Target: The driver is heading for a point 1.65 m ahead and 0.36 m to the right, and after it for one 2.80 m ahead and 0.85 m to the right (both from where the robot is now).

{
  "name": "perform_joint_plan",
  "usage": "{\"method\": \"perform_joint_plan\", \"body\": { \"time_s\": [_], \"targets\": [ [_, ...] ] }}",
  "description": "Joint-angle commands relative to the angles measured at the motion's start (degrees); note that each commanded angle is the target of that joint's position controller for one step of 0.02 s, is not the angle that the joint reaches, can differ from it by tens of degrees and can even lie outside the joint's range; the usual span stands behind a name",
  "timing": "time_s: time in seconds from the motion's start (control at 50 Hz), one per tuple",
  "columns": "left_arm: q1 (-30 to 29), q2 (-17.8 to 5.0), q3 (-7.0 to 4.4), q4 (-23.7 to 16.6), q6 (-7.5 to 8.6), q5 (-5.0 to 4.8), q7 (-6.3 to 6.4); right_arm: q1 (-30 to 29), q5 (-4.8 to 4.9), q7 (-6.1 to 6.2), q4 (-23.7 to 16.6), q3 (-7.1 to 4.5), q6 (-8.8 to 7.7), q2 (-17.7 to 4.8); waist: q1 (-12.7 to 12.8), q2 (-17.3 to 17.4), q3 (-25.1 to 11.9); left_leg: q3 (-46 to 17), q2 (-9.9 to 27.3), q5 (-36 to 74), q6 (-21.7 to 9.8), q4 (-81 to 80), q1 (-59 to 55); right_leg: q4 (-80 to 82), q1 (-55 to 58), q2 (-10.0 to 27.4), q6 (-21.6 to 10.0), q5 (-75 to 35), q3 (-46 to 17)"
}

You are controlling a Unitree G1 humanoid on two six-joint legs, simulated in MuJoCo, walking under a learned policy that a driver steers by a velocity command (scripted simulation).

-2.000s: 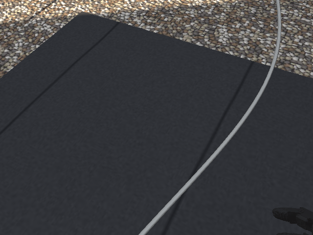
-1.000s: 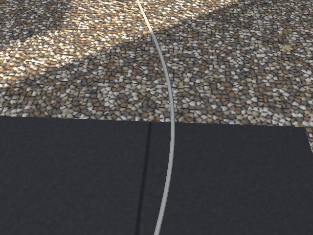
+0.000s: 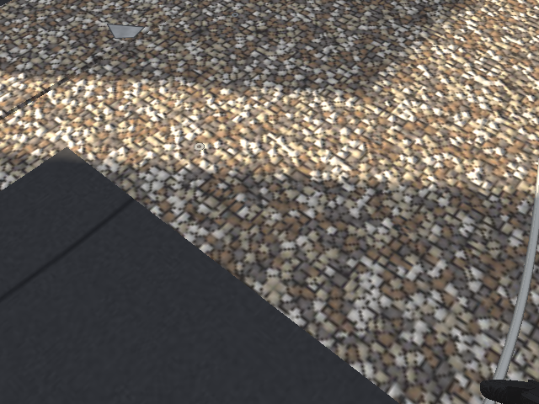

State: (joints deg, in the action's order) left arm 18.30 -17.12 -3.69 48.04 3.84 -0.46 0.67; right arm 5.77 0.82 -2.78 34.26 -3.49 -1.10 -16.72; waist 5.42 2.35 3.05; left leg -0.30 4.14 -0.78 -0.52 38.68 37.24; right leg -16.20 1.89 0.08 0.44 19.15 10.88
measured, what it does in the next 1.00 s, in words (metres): walks ahead, turning right: left foot, then right foot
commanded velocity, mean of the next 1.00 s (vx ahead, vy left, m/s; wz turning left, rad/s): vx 0.07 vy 0.00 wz -0.18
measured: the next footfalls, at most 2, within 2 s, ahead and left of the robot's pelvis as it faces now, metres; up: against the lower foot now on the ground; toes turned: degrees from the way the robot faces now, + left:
left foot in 0.08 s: +0.22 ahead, +0.11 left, +0.00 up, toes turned +4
right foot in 0.52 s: +0.20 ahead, -0.12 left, +0.00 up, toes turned -2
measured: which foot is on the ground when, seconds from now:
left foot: up 0.00-0.06, down 0.08-0.54, up 0.56-0.92, down 0.94-1.00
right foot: down 0.00-0.06, up 0.08-0.50, down 0.52-0.94, up 0.96-1.00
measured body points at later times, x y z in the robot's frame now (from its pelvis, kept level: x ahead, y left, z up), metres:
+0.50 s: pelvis +0.15 +0.01 +0.00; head +0.17 +0.00 +0.45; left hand +0.25 +0.29 -0.11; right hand +0.32 -0.24 -0.11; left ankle +0.18 +0.11 -0.74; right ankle +0.16 -0.12 -0.72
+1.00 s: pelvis +0.18 +0.02 +0.00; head +0.21 +0.02 +0.45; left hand +0.40 +0.26 -0.10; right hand +0.25 -0.29 -0.09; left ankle +0.21 +0.13 -0.74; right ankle +0.14 -0.11 -0.71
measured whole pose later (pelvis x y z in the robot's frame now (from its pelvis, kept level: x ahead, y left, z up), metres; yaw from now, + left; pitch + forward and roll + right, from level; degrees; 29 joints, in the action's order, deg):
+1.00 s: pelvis +0.18 +0.02 +0.00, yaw -17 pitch +2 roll +1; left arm 8.3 -19.1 -5.0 40.3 -2.6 -0.9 2.2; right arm 7.2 -1.3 0.8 43.0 -4.4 -0.2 -16.0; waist 1.1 -2.3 1.8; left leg -1.9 -2.1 -13.5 -1.0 27.8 15.8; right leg -46.6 -23.6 -5.1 1.1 27.8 -11.0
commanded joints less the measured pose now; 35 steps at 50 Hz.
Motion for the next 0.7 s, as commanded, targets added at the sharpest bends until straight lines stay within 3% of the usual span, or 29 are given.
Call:
{"method": "perform_joint_plan", "body": {
  "time_s": [0.02,0.04,0.06,0.08,0.1,0.12,0.14,0.16,0.18,0.2,0.24,0.28,0.3,0.34,0.38,0.42,0.46,0.5,0.52,0.54,0.56,0.58,0.6,0.62,0.64,0.66,0.7],
  "targets": [
    [-3.8,-12.0,-2.96,-3.7,-0.21,-1.40,0.91,0.3,-0.40,-0.98,-4.6,-1.86,-0.61,-4.9,-4.4,-8.3,-3.1,4.4,-4.4,-3.5,-2.6,-3.6,-9.1,-6.1,-0.9,13.7,-6.1,-52.5,-2.5],
    [-4.5,-12.4,-3.20,-3.9,-0.55,-1.84,1.15,5.4,-0.52,-0.92,-3.5,-2.90,-0.44,-6.8,-7.3,-8.2,-5.6,5.1,-6.2,-4.0,-4.1,-5.6,-15.0,-13.2,-1.2,13.2,-5.2,-56.1,-1.9],
    [-5.1,-11.2,-2.83,-4.4,-0.65,-1.93,1.22,12.9,-0.53,-0.25,-1.6,-4.39,-0.28,-9.3,-11.5,-6.2,-9.3,4.6,-7.8,1.4,-6.2,-10.0,-25.7,-23.9,-5.1,11.0,-3.2,-52.2,-0.7],
    [-2.3,-7.9,-1.67,-5.3,-0.37,0.25,0.84,17.2,-0.39,1.30,-1.0,-5.49,0.29,-13.4,-12.3,2.7,-13.7,-6.0,0.0,20.8,-9.8,-9.8,-40.6,-41.1,-18.3,7.1,0.1,-25.7,-0.4],
    [6.0,-2.3,0.53,-7.0,0.29,2.81,-0.32,12.4,-1.81,1.93,-3.8,-5.18,0.07,-18.8,-4.3,15.0,-22.4,-33.5,16.8,40.0,-23.1,-7.0,-57.1,-62.7,-38.4,-2.7,3.7,23.4,-6.8],
    [2.2,-8.7,-0.38,-6.1,0.67,1.22,-1.00,13.4,-1.57,1.42,-5.4,-4.56,0.03,-14.6,-10.2,6.2,-31.6,-37.3,17.4,27.2,-24.7,-12.5,-56.1,-66.9,-39.0,-1.5,3.0,20.1,-17.3],
    [-3.2,-9.9,-0.71,-7.3,0.34,-0.78,-1.01,9.5,-1.28,1.23,-5.2,-3.34,-0.22,-11.2,-9.8,2.8,-23.5,-28.9,15.0,21.7,-21.3,-14.3,-49.4,-65.0,-41.6,1.3,2.1,14.3,-16.4],
    [-4.4,-8.7,-0.37,-7.0,-0.26,-0.49,-0.37,6.8,-0.40,1.45,-4.4,-2.45,-0.23,-8.2,-7.9,-1.4,-16.9,-22.9,12.1,18.4,-17.9,-15.1,-41.2,-60.1,-41.8,3.9,2.2,10.3,-15.1],
    [-4.5,-8.3,-0.32,-6.1,-1.11,0.04,0.24,4.6,-0.29,1.66,-4.1,-1.53,-0.18,-5.9,-6.4,-1.8,-13.5,-19.1,10.2,17.9,-16.2,-16.3,-33.8,-55.9,-38.8,5.6,2.6,8.4,-15.0],
    [-3.0,-8.2,-0.40,-5.5,-2.07,-0.02,0.40,3.3,-1.09,1.73,-3.7,-1.15,-0.28,-5.5,-4.5,-0.1,-12.1,-16.3,9.1,18.6,-15.5,-18.0,-26.8,-53.3,-33.2,6.3,2.9,7.0,-14.9],
    [0.4,-5.6,0.11,-3.7,-3.13,0.21,0.74,1.4,-2.47,1.70,-2.0,-0.63,-1.08,-4.5,-2.4,1.7,-12.1,-10.6,7.3,21.9,-15.4,-19.9,-19.3,-47.5,-25.2,5.9,3.9,4.2,-13.7],
    [0.2,-3.5,0.81,-3.1,-3.39,0.51,1.08,0.3,-2.82,1.98,-0.2,-0.47,-1.67,-4.0,-2.3,2.6,-11.9,-6.2,6.2,22.2,-14.4,-20.3,-17.9,-38.1,-21.7,6.1,4.4,0.8,-13.6],
    [-1.0,-3.1,1.03,-3.0,-3.50,0.53,1.09,0.3,-2.95,2.20,0.7,-0.55,-1.67,-4.2,-3.0,3.0,-12.0,-5.3,6.2,19.4,-14.0,-20.8,-18.2,-34.6,-20.4,6.2,4.3,-1.8,-13.6],
    [-3.5,-4.4,0.73,-3.4,-3.95,0.13,1.06,0.5,-3.22,2.64,2.1,-0.83,-1.27,-5.3,-4.4,3.4,-11.1,-5.5,7.3,9.2,-13.8,-22.4,-18.6,-30.6,-19.3,5.9,4.0,-5.1,-13.4],
    [-6.5,-6.4,0.04,-4.8,-4.54,-0.19,1.11,0.5,-2.89,3.11,3.0,-1.33,-0.43,-6.9,-5.6,3.8,-8.3,-7.2,8.7,-1.8,-13.8,-23.6,-19.3,-29.6,-21.5,5.4,3.4,-3.1,-12.9],
    [-8.3,-6.9,-0.37,-6.0,-4.96,-0.20,1.12,0.9,-2.14,3.61,3.9,-1.65,0.48,-7.6,-6.4,3.7,-5.9,-9.1,10.4,-7.6,-13.8,-23.6,-21.5,-29.1,-24.4,5.1,2.6,0.5,-12.4],
    [-8.2,-6.0,-0.44,-6.4,-5.03,-0.08,0.77,0.9,-1.44,4.12,4.4,-1.72,1.17,-7.3,-6.1,3.4,-5.2,-9.5,11.5,-5.8,-13.5,-21.8,-24.4,-26.7,-25.0,4.5,1.7,2.0,-11.3],
    [-5.6,-4.7,-0.46,-5.7,-4.81,0.05,0.06,0.0,-0.60,4.58,4.8,-1.83,1.84,-7.1,-4.3,3.0,-6.2,-7.1,10.7,1.1,-11.6,-17.4,-26.2,-18.8,-21.1,2.7,0.1,-2.4,-9.0],
    [-4.6,-5.3,-0.67,-5.6,-4.65,0.34,-0.26,1.3,-0.03,4.77,5.5,-1.96,2.08,-6.8,-3.7,1.9,-6.1,-5.2,9.0,1.1,-9.0,-14.2,-26.2,-12.8,-18.6,2.5,-1.3,-8.9,-10.0],
    [-4.1,-8.8,-1.54,-6.0,-4.54,0.79,-0.21,2.5,-0.23,5.01,5.5,-1.84,2.01,-5.4,-4.6,-4.3,-6.1,-0.6,4.7,-2.7,-4.8,-6.1,-23.6,-7.3,-15.9,6.8,-4.1,-20.5,-17.6],
    [-5.7,-14.9,-3.09,-6.8,-4.64,0.31,0.40,1.9,-2.00,4.97,3.3,-1.37,1.51,-3.0,-7.6,-17.7,-5.3,6.6,-4.9,-15.2,1.0,3.5,-12.4,-5.8,-11.3,16.4,-11.7,-33.6,-32.3],
    [-2.3,-12.5,-2.77,-6.9,-4.30,1.30,0.31,-5.3,-2.33,5.26,2.0,-1.50,1.37,-3.9,-1.2,-18.9,-5.4,2.3,-8.8,-33.2,2.7,13.9,-3.5,-2.9,-7.7,20.7,-18.5,-38.4,-39.1],
    [-1.0,-11.4,-2.40,-6.7,-3.43,2.05,0.32,-4.9,-1.59,5.05,2.1,-2.03,1.36,-4.7,-1.4,-14.2,-7.4,-2.1,-7.6,-35.4,2.6,22.5,-1.4,-3.5,-5.9,19.9,-18.8,-39.5,-37.4],
    [-3.5,-11.0,-2.58,-7.1,-2.84,1.45,0.47,-3.3,-0.94,5.03,3.1,-2.19,1.61,-4.2,-3.2,-10.5,-8.1,-3.5,-6.5,-32.5,2.7,25.1,-0.3,-5.3,-4.6,17.0,-16.2,-40.2,-33.5],
    [-5.8,-10.4,-2.58,-7.7,-2.75,0.32,0.62,-2.1,-0.92,5.19,3.8,-2.37,1.84,-4.5,-4.2,-8.8,-7.9,-4.0,-5.8,-29.5,3.2,24.0,0.8,-6.2,-4.1,15.3,-14.0,-40.6,-31.1],
    [-7.1,-9.6,-2.41,-8.1,-2.92,-0.43,1.07,-2.4,-1.03,5.42,3.9,-2.54,1.86,-4.9,-4.6,-8.8,-8.5,-4.4,-5.0,-27.1,3.7,22.3,0.0,-6.5,-3.7,14.3,-12.9,-41.0,-30.1],
    [-7.1,-9.5,-2.54,-8.3,-3.96,-0.56,1.55,-2.7,-0.61,5.36,3.7,-2.15,1.55,-3.4,-4.9,-9.5,-9.5,-3.2,-6.2,-24.1,4.9,17.8,-2.8,-7.0,-4.0,12.2,-12.4,-42.8,-28.8]
  ]
}}
Velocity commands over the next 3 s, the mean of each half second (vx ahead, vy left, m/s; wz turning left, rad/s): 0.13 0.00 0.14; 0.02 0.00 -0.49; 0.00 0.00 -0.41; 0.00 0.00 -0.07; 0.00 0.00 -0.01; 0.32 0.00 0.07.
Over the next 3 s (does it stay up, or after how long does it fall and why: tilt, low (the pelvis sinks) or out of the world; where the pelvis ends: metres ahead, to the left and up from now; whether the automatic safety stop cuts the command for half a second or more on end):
stays up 0.29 -0.09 0.00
